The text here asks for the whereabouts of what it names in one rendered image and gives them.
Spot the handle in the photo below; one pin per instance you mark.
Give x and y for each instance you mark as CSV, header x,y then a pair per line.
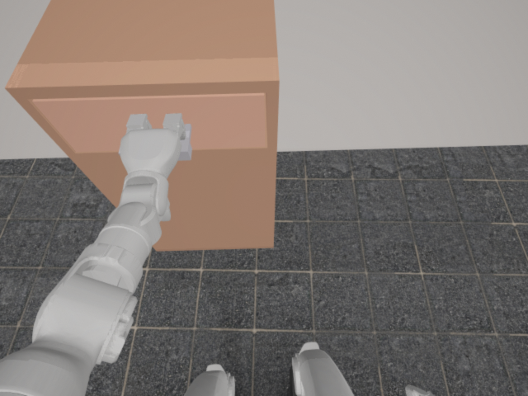
x,y
186,148

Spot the left robot shin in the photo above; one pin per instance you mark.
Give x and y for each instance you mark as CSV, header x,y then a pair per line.
x,y
214,367

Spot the drawer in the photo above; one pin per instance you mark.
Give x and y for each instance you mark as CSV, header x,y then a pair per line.
x,y
217,120

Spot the left robot forearm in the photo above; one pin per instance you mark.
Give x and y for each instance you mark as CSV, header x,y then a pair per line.
x,y
121,248

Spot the cabinet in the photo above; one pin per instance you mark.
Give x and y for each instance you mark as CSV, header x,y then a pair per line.
x,y
223,198

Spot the robot left thigh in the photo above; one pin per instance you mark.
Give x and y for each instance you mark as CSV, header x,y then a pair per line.
x,y
212,383

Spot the left robot upper arm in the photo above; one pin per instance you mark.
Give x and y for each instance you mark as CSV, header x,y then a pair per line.
x,y
87,323

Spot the robot left hand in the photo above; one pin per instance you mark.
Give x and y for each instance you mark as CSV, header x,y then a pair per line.
x,y
155,150

